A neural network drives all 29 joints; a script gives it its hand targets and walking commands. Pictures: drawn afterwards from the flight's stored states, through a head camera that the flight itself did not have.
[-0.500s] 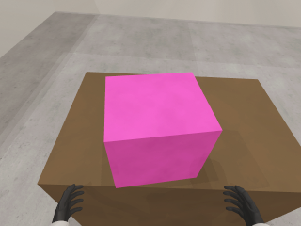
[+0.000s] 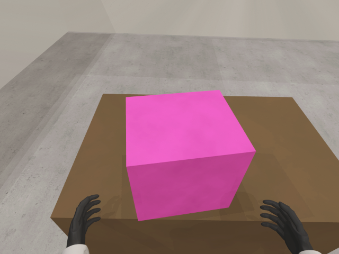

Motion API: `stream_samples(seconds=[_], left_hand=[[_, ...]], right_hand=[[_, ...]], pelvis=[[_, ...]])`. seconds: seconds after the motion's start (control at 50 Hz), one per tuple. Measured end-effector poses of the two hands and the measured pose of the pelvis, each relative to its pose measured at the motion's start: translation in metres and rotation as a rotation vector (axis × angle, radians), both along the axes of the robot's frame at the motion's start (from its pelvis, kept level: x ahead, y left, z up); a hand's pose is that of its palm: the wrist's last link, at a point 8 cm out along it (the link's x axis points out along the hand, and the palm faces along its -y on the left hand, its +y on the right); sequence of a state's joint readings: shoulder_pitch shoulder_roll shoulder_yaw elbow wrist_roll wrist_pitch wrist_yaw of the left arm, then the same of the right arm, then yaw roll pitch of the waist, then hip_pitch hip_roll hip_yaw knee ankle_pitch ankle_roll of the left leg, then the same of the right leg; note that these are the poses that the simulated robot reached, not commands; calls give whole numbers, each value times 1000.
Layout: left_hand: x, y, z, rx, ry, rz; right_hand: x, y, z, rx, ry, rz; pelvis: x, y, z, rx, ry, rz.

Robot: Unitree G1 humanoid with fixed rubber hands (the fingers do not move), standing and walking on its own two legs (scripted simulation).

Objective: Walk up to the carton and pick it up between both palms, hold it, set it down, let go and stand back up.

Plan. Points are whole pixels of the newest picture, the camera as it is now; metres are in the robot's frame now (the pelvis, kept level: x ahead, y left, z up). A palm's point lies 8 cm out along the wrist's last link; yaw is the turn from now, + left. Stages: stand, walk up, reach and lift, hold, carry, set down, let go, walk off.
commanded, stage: reach and lift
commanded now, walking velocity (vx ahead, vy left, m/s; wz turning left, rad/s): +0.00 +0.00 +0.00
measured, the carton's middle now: (179, 154) +0.37 +0.00 +0.02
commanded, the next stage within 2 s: none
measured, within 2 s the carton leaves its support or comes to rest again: neither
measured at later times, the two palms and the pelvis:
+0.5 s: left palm (82, 208) +0.21 +0.21 +0.03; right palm (300, 203) +0.23 -0.27 +0.04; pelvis -0.01 -0.01 +0.00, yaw +0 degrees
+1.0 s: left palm (83, 172) +0.26 +0.22 +0.09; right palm (298, 170) +0.29 -0.27 +0.09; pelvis -0.01 -0.02 +0.00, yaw +0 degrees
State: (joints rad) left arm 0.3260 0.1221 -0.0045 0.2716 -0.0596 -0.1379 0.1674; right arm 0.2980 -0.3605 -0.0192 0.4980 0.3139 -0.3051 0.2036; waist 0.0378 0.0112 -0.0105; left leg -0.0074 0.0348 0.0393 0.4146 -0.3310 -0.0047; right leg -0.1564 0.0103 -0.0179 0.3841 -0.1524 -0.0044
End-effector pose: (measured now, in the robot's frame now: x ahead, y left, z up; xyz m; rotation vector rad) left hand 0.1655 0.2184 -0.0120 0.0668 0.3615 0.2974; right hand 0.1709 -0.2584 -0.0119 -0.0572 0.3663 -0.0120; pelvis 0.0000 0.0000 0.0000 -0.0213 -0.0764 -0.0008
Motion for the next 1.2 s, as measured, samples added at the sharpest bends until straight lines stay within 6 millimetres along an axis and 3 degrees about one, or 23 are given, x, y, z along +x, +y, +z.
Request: stream_samples(seconds=[0.26, 0.48, 0.6, 0.94, 1.2], left_hand=[[23, -14, 12, -22, -73, -11], [43, -6, 40, -14, -87, 14], [50, -1, 51, -18, -71, 20], [94, -7, 93, -38, -99, -17], [111, 13, 118, -47, -81, 31]], right_hand=[[16, -14, 17, 18, -68, -8], [57, -12, 51, 21, -124, 25], [70, -14, 59, 20, -105, 32], [111, -11, 92, 29, -145, 38], [152, -3, 129, 22, -142, 74]], pelvis=[[-6, -6, -1, 7, 0, -7], [-9, -13, 2, 11, -1, 0], [-11, -15, 3, 14, 3, 5], [-11, -16, 5, 16, 58, -1], [-14, -20, 5, 21, 79, 1]])
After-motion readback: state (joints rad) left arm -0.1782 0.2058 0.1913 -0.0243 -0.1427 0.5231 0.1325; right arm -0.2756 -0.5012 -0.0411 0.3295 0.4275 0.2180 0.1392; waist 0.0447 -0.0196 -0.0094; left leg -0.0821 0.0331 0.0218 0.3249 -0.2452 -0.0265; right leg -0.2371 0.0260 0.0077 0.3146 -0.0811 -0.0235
